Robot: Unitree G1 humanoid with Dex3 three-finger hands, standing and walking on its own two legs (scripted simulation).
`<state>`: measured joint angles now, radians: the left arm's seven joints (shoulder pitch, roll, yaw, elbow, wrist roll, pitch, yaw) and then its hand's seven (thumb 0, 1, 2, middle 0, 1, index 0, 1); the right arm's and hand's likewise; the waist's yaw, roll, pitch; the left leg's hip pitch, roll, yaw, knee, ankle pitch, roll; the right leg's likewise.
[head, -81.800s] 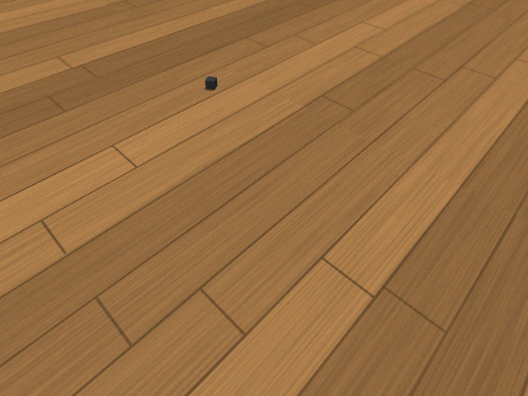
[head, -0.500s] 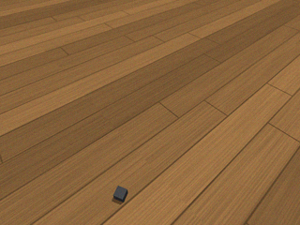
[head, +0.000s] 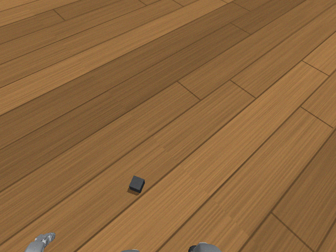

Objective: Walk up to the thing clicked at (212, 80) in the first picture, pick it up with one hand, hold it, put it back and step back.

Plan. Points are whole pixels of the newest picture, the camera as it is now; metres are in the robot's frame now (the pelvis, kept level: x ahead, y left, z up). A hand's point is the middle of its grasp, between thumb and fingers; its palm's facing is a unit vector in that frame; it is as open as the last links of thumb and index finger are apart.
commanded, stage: step back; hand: left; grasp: from above
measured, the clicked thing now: (137, 184) +0.50 +0.14 -0.73
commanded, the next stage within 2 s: none
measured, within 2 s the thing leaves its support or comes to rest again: neither
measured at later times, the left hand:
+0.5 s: hand out of the picture +0.05 +0.29 -0.15, palm faces -0.09 -0.91 -0.40, open 7.4 cm
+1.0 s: hand out of the picture -0.07 +0.33 -0.15, palm faces -0.03 -0.94 -0.33, open 7.4 cm
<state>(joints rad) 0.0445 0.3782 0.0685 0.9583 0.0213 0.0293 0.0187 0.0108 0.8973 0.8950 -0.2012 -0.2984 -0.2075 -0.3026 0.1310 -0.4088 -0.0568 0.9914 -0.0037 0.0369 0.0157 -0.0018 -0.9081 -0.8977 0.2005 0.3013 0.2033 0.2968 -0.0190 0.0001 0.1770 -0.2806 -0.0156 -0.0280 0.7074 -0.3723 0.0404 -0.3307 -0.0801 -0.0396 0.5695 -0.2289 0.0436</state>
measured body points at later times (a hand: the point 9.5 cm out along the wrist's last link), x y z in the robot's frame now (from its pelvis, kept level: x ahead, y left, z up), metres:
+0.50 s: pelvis -0.07 +0.04 +0.00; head -0.01 +0.02 +0.44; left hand +0.06 +0.34 -0.12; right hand +0.03 -0.27 -0.14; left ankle -0.03 +0.11 -0.73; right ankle -0.07 -0.07 -0.73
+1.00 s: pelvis -0.19 +0.07 +0.01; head -0.14 +0.11 +0.45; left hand -0.07 +0.38 -0.12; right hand -0.11 -0.24 -0.09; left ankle -0.16 +0.18 -0.73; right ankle -0.22 -0.09 -0.63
